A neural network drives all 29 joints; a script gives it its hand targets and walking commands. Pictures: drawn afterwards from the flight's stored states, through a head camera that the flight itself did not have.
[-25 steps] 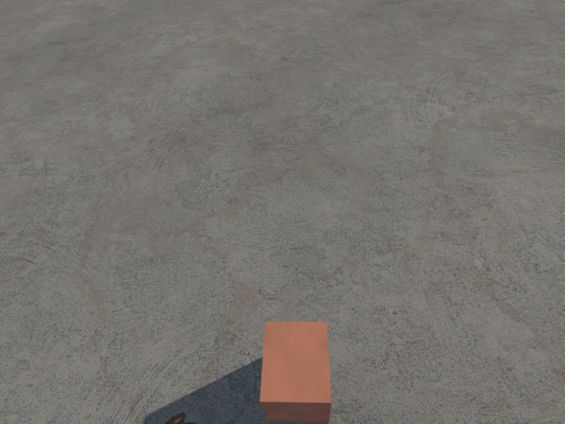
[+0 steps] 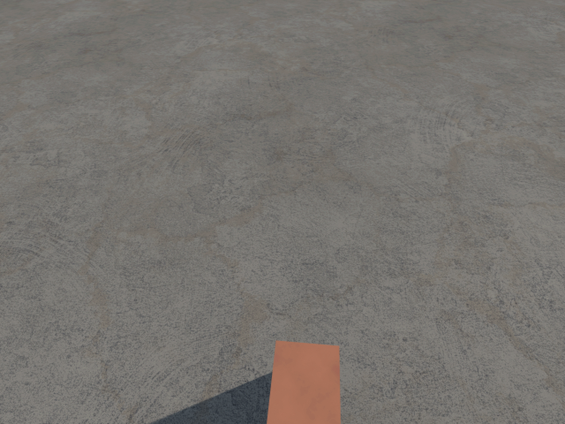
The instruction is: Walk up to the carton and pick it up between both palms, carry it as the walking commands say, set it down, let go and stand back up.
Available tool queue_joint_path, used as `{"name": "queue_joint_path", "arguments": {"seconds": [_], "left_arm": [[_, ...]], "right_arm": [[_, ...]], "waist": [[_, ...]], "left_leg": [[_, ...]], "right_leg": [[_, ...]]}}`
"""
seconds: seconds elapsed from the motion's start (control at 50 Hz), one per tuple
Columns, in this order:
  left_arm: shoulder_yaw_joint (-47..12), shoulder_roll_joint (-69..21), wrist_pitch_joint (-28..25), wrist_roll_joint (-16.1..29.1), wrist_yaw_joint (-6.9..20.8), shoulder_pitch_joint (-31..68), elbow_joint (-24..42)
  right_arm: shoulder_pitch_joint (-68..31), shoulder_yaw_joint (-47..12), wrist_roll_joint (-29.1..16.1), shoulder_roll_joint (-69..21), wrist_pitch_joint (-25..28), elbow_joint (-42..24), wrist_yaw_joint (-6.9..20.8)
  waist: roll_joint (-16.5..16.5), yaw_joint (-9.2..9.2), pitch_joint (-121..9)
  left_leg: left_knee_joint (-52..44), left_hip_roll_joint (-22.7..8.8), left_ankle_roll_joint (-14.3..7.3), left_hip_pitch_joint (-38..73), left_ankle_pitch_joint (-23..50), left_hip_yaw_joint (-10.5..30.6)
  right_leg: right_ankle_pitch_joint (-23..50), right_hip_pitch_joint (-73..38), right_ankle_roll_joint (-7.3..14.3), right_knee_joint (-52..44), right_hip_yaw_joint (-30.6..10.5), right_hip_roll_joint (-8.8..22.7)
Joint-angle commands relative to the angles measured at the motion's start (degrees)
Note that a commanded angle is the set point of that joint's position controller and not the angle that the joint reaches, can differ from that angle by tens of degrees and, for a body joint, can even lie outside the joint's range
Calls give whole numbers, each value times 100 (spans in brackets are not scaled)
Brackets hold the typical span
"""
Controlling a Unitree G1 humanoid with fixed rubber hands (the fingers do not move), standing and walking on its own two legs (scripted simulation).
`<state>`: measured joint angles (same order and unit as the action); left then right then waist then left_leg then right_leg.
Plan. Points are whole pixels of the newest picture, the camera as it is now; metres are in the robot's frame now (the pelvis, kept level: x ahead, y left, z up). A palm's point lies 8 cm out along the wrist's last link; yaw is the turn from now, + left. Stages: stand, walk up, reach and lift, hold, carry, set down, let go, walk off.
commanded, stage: walk up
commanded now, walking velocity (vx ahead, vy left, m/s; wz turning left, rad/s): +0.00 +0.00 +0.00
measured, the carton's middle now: (304, 395) +0.37 -0.01 -0.66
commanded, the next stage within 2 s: stand in 1.08 s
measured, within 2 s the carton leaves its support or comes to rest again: neither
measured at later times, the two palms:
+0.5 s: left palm out of the picture -0.04 +0.21 -0.11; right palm out of the picture -0.04 -0.30 -0.15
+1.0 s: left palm out of the picture -0.04 +0.24 -0.15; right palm out of the picture -0.04 -0.22 -0.14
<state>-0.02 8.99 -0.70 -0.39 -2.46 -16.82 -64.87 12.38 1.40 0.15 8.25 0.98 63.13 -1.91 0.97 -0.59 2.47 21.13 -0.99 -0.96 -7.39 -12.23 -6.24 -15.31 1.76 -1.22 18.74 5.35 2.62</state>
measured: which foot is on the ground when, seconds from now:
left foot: down 0.00-0.32, up 0.34-0.68, down 0.70-1.00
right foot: down 0.00-0.08, up 0.10-0.30, down 0.32-1.00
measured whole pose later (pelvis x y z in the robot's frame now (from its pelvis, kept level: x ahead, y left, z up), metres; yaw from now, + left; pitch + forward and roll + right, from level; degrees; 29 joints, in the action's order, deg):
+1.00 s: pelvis -0.05 +0.01 +0.00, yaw -3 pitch -1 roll +0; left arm 2.0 10.6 0.3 -0.9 -1.3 -16.0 -60.7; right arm 15.3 1.2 -0.1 8.7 1.1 60.4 -1.2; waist 2.0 -1.2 1.6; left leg 19.6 0.7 -1.2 -6.1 -12.6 -3.6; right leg -10.5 8.2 -4.6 19.9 1.2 6.1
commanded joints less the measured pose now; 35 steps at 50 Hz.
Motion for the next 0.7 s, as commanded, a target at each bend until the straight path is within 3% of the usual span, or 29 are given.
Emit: {"name": "queue_joint_path", "arguments": {"seconds": [0.0, 0.02, 0.04, 0.06, 0.08, 0.1, 0.12, 0.14, 0.18, 0.2, 0.22, 0.24, 0.26, 0.28, 0.3, 0.32, 0.34, 0.38, 0.4, 0.44, 0.46, 0.5, 0.54, 0.6, 0.64, 0.66, 0.68], "left_arm": [[180, 467, 6, -29, -28, -417, 58], [367, 860, 67, -4, -1, -159, 337], [387, 803, 57, -15, -3, -102, 471], [417, 699, 84, -9, 9, -113, 591], [437, 525, 174, -49, 17, 66, 769], [410, 294, 299, -93, -15, 192, 853], [413, 292, 377, -99, -28, 181, 891], [434, 376, 418, -93, -7, 27, 883], [435, 446, 429, -157, 63, -170, 858], [439, 452, 434, -177, 111, -119, 897], [408, 408, 425, -178, 133, -46, 927], [385, 426, 359, -154, 132, -82, 1011], [419, 535, 294, -124, 93, -512, 905], [441, 760, 221, -184, 79, -729, 886], [505, 1103, 152, -230, 38, -851, 1012], [566, 1782, 155, -214, -50, -542, 1232], [613, 1751, 211, -218, -86, -431, 1079], [509, 1397, 170, -176, -26, 249, 1245], [497, 1300, 126, -156, -24, 337, 1281], [421, 1071, 53, -141, -32, 148, 1288], [359, 956, 17, -126, -25, 160, 1313], [363, 1025, -6, -124, -48, -173, 1267], [376, 1108, 2, -147, -35, -380, 1231], [356, 1124, 37, -148, 47, -263, 1146], [366, 1173, 86, -80, 66, -251, 1055], [385, 1174, 84, -67, 84, -333, 1070], [371, 971, 92, -76, 80, -418, 1142]], "right_arm": [[532, 107, 33, 641, 8, 35, -42], [260, 316, 20, 1162, -36, -215, -187], [699, 310, -8, 1160, -51, -162, -234], [901, 363, -3, 1262, -78, -163, -266], [1141, 380, 49, 1301, -90, -176, -283], [1202, 369, 163, 1323, -108, -229, -294], [824, 389, 194, 1370, -152, -372, -296], [237, 377, 183, 1351, -199, -572, -277], [-460, 321, 169, 1159, -234, -788, -171], [-446, 333, 173, 1161, -231, -767, -146], [-305, 323, 178, 1126, -221, -642, -120], [-160, 321, 122, 1162, -277, -456, -118], [-66, 348, 98, 1255, -361, -354, -125], [327, 301, 163, 1040, -401, -216, -113], [507, 186, 296, 723, -410, -275, -52], [286, 145, 359, 638, -485, -559, -35], [-141, 230, 362, 1009, -559, -808, -4], [253, 315, 238, 1028, -537, -625, 114], [473, 378, 270, 1048, -517, -551, 171], [473, 410, 218, 1013, -491, -582, 258], [390, 379, 143, 924, -486, -614, 269], [112, 332, 106, 850, -504, -736, 260], [-20, 287, 92, 777, -510, -797, 245], [88, 231, 54, 648, -424, -752, 195], [542, 252, 46, 659, -298, -640, 110], [721, 284, 100, 878, -213, -634, 52], [896, 320, 158, 1229, -139, -678, 28]], "waist": [[-180, 35, 115], [-1, 36, 511], [-165, 148, -290], [-449, 227, -557], [-1071, 450, -736], [-806, 528, -756], [-668, 358, -550], [-716, 79, -404], [-1113, -178, -320], [-1363, -118, -253], [-1373, -62, -246], [-1372, -183, -237], [-1036, -390, -310], [-75, -362, -102], [1115, -369, 218], [1657, -377, 326], [1183, -405, 489], [985, 16, 516], [1057, 140, 455], [840, 126, 313], [920, 121, 280], [996, -51, 218], [1122, -162, 166], [1313, -154, 72], [896, 62, 14], [460, 81, -10], [-404, 23, -270]], "left_leg": [[-251, -852, -48, 282, 1994, 640], [502, -1061, -67, 253, 3838, 423], [686, -1297, -227, 407, 5070, 452], [772, -1640, -574, 654, 6091, 619], [437, -2271, -1180, 803, 6650, 1211], [347, -2544, -1460, 365, 6199, 1273], [260, -2511, -1434, -170, 5155, 1205], [74, -2237, -1225, -751, 3610, 978], [-486, -1512, -806, -1258, 634, 671], [-604, -1439, -659, -1177, -79, 717], [-615, -1444, -589, -1156, -458, 763], [-389, -1217, -575, -1163, -440, 625], [258, -998, -471, -1408, -796, 244], [882, -690, -328, -1914, -1295, -32], [1856, -370, -70, -2746, -2021, -59], [2552, -249, 179, -2509, -2323, 337], [3308, -351, 188, -2185, -1920, 767], [3633, -325, 238, -2010, -919, 746], [3683, -304, 258, -1974, -607, 653], [3558, -250, 303, -1916, -414, 652], [3270, -158, 300, -1798, -413, 600], [2851, -136, 368, -1814, -593, 523], [2363, -100, 360, -1621, -802, 434], [1182, 34, 245, -757, -964, 253], [-267, 7, 187, 137, 81, 237], [-600, -256, 209, 574, 480, 476], [-548, -1001, 160, 929, 1220, 1167]], "right_leg": [[1296, 461, 55, -165, -212, 561], [2884, 1170, 74, 824, -305, 538], [2705, 1063, 76, 1382, -101, 499], [1698, 1546, -11, 2290, 67, 187], [-1730, 2339, -85, 3797, 75, -284], [-2316, 2383, -116, 4889, -694, -329], [-2164, 2282, -135, 5256, -1050, -224], [-1808, 1986, -140, 5176, -1103, -56], [-1153, 1604, -137, 4030, -602, -49], [-1134, 1601, -143, 3259, -435, -28], [-1148, 1418, -123, 2714, -314, -34], [-941, 1110, -49, 2098, -168, -49], [-404, 457, -35, 1219, 15, -35], [-261, 162, -156, 443, -258, 159], [-815, 281, -74, -487, -1878, 1463], [-405, 1522, 602, -1229, -3435, 2824], [-832, 1976, 896, -1254, -3560, 2588], [-1237, 1923, 523, -1126, -2400, 1607], [-854, 1697, 387, -1041, -1988, 1370], [-108, 1227, 397, -842, -1528, 1221], [178, 1098, 465, -765, -1274, 1103], [580, 759, 611, -644, -1255, 1248], [514, 686, 751, -631, -1286, 1308], [575, 931, 888, -439, -1139, 1108], [1008, 1208, 735, -59, -1092, 1064], [1167, 1457, 544, 155, -1101, 1042], [914, 1696, 324, 800, -878, 823]]}}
